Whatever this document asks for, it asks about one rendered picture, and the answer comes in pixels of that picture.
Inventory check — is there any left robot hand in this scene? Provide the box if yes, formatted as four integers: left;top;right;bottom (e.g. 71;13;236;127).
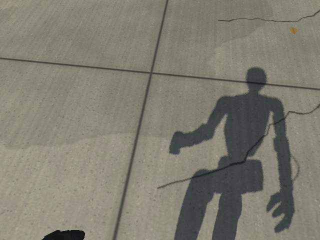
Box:
42;230;85;240

